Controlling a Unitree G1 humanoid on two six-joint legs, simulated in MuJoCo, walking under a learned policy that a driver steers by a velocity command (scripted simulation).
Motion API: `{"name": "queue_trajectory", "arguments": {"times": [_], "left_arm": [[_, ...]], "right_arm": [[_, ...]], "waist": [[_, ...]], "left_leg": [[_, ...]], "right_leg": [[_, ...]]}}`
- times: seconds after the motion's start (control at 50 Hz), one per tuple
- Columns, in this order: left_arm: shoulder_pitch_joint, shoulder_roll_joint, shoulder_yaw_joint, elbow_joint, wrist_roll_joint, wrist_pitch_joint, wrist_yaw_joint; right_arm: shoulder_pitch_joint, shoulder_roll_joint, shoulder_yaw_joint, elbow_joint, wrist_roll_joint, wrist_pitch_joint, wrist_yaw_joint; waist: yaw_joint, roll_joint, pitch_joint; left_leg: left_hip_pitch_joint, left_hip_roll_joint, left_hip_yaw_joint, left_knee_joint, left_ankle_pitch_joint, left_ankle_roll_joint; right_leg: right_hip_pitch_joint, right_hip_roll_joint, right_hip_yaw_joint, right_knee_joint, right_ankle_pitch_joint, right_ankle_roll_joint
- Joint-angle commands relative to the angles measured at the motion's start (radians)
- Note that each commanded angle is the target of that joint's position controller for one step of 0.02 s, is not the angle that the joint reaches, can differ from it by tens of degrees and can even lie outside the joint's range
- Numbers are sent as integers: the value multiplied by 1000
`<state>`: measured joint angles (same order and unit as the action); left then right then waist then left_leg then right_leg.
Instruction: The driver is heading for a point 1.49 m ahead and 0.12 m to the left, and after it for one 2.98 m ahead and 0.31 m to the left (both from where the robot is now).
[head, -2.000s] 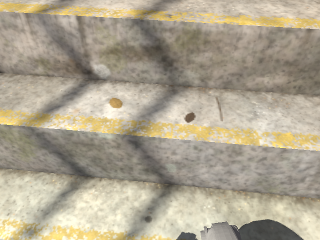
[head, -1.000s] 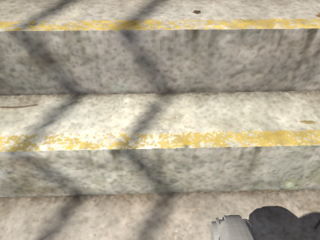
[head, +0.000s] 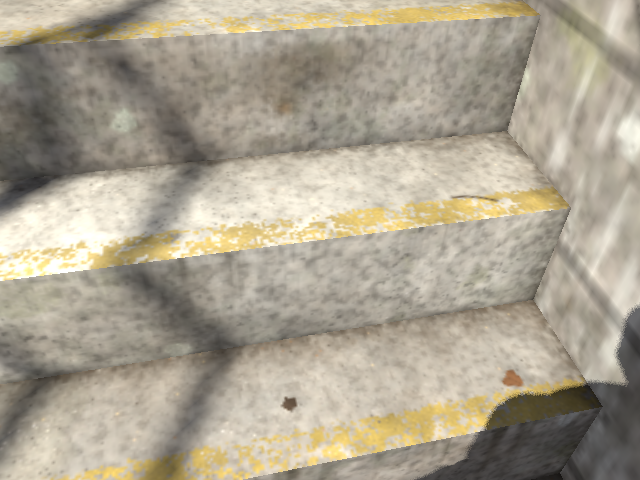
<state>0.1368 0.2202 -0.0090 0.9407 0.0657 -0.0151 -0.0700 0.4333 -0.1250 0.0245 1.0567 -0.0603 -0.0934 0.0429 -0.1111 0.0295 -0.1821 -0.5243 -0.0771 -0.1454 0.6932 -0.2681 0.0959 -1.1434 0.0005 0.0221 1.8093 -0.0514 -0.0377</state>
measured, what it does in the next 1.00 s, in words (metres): climbs, turning left: right foot, then left foot 0.22 m higher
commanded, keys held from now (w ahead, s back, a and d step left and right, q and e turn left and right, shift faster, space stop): w+q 0.32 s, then w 0.68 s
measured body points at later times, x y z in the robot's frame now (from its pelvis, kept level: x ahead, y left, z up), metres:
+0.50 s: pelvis +0.14 -0.08 +0.02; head +0.12 -0.09 +0.47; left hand -0.02 +0.06 -0.14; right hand +0.37 -0.20 -0.08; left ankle +0.18 +0.07 -0.40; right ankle +0.06 -0.17 -0.72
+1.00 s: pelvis +0.31 -0.05 +0.22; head +0.32 -0.07 +0.67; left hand +0.49 +0.20 +0.17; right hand +0.33 -0.26 +0.06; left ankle +0.23 +0.04 -0.51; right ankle +0.39 -0.16 -0.15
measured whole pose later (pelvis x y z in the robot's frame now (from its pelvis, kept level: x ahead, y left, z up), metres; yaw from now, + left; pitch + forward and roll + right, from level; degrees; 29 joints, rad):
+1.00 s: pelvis +0.31 -0.05 +0.22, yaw +17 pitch +4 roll +2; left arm 0.00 0.12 -0.03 0.68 0.02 -0.05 0.03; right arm 0.41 -0.14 -0.02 1.13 -0.02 -0.12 0.00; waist -0.02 0.02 -0.09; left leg -0.25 -0.03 0.04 0.53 -0.36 0.04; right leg -1.33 0.02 0.09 2.32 -0.39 -0.15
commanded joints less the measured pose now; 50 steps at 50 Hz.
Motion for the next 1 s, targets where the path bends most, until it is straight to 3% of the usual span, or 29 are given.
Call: {"name": "queue_trajectory", "arguments": {"times": [0.02,0.12,0.16,0.2,0.22,0.24,0.26,0.3,0.32,0.36,0.44,0.5,0.52,0.56,0.58,0.62,0.64,0.66,0.7,0.72,0.74,0.8,0.82,0.86,0.88,0.9,0.92,0.94,1.0], "left_arm": [[-31,82,16,-57,3,-8,33],[-84,60,27,-115,38,27,35],[-109,14,12,-169,17,25,39],[28,36,24,-155,-32,-30,36],[148,86,47,-111,-21,-65,41],[304,193,71,-58,-37,-81,39],[274,217,94,-59,15,-72,27],[213,29,32,33,43,-53,-7],[231,-73,-10,52,42,-40,-22],[333,-70,-12,122,8,-23,-10],[296,-43,-10,152,51,-58,-16],[442,4,-7,217,57,-50,-42],[335,29,-6,187,16,-38,-74],[378,113,-7,215,-23,-42,-120],[370,177,8,214,-36,-56,-116],[431,185,21,244,-30,-63,-108],[472,91,40,185,-157,-121,77],[490,114,34,175,-154,-143,129],[277,67,32,57,-102,-137,102],[133,31,43,-23,-48,-118,83],[18,-56,30,-143,-8,-96,77],[60,-196,-20,-282,-7,-85,86],[81,-28,-1,-172,-58,-7,17],[54,27,11,-248,-13,-5,-16],[34,42,13,-226,-14,-7,-23],[19,30,7,-186,-23,-14,-22],[-28,-22,-18,-185,-20,-18,-14],[-167,-205,-39,-312,-53,-57,99],[-387,-146,-60,-447,-52,-57,139]], "right_arm": [[-117,-154,-25,-126,22,-45,-4],[-315,-179,-35,-239,67,-40,-5],[-237,-197,-57,-213,52,-29,-1],[-128,-210,-78,-178,32,18,27],[-55,-166,-75,-138,6,32,56],[34,-48,-54,-144,-8,35,76],[-11,-106,-64,-144,3,23,74],[-230,-80,-43,-167,48,27,45],[-290,-94,-51,-188,74,31,29],[-435,-41,-26,-279,85,33,32],[-541,-58,-5,-373,107,53,32],[-741,-85,-6,-459,77,137,-3],[-838,-91,13,-481,53,186,4],[-702,-22,26,-451,55,236,68],[-565,-52,23,-416,46,246,77],[-560,-66,18,-411,22,243,78],[-280,-18,14,-263,21,143,-7],[-173,-15,5,-207,47,113,-47],[-107,-134,-36,-111,18,131,-106],[-197,-197,-68,-130,16,118,-116],[-291,-171,-67,-123,14,99,-103],[-274,-60,-49,0,-3,14,-67],[-290,43,0,-34,-43,39,13],[-478,-101,-47,-132,13,22,35],[-445,-123,-58,-130,27,28,34],[-294,-92,-49,-71,0,28,30],[-86,-57,-39,14,-31,29,19],[56,-101,-66,61,37,-34,-43],[50,-93,-53,76,57,-72,-82]], "waist": [[73,102,107],[122,83,126],[86,165,123],[98,93,37],[118,-14,-2],[50,-301,-119],[116,-342,-35],[118,-85,160],[118,12,190],[142,-31,159],[50,-74,136],[95,-147,77],[75,-158,121],[-13,-268,61],[-60,-275,-35],[-20,-275,-112],[-6,-81,-204],[-34,-116,-211],[-59,134,-37],[-41,231,8],[22,94,85],[188,-8,216],[93,-211,267],[221,-22,164],[205,-6,96],[169,15,115],[104,-18,137],[75,-13,304],[96,-62,330]], "left_leg": [[85,209,-429,-306,-309,213],[-92,162,-379,-339,-238,245],[106,212,-470,-288,-103,286],[258,175,-454,-98,224,291],[136,81,-347,175,301,221],[-262,-100,-138,600,6,78],[-719,-142,-142,1093,-188,25],[-1045,-50,-122,1781,62,125],[-1046,-40,-145,1670,212,175],[-1062,-4,-53,1712,210,239],[-945,69,97,1513,224,255],[-945,76,201,1170,184,218],[-800,97,316,923,-185,191],[-557,19,428,979,-129,162],[-560,2,390,899,-130,159],[-502,-50,398,624,-276,140],[-40,-115,410,595,-426,120],[139,-94,288,532,-423,134],[175,101,-299,84,-737,232],[64,238,-642,-192,-806,311],[-41,241,-639,-254,-729,277],[-60,240,-378,-256,-509,126],[-91,237,-312,-301,-291,167],[-145,233,-170,-392,1,239],[-83,247,-149,-397,63,242],[52,287,-203,-386,89,243],[297,318,-250,-328,58,236],[332,332,-165,-414,-119,170],[174,267,-24,-579,-60,98]], "right_leg": [[7,-7,12,-74,-3,30],[600,-15,-89,-791,-178,68],[591,-16,-79,-1051,-281,72],[778,-5,-53,-1401,-143,58],[979,-78,30,-1409,-1,-29],[1300,-309,356,-1350,482,-315],[1418,-487,702,-1423,325,-474],[1186,-409,488,-1439,-240,-283],[1112,-340,357,-1461,-243,-197],[1060,-274,198,-1471,-76,-130],[836,-218,10,-1588,195,-86],[907,-242,12,-1651,515,-145],[803,-295,-13,-1807,609,-179],[791,-319,-43,-1719,1483,-257],[1002,-352,-84,-1634,1779,-275],[1274,-343,-84,-1505,1931,-300],[1187,-273,-173,-1320,1721,-172],[1015,-255,-141,-1207,1557,-175],[558,-65,-119,-840,659,-198],[430,42,-7,-216,160,-156],[309,83,73,198,43,-128],[19,86,178,480,-87,-145],[-53,65,317,274,0,-209],[103,37,159,232,-230,-170],[99,44,134,328,-287,-165],[-75,51,132,581,-311,-178],[-382,49,173,704,-322,-194],[-440,67,111,699,-360,-116],[-259,-51,-63,328,-381,-70]]}}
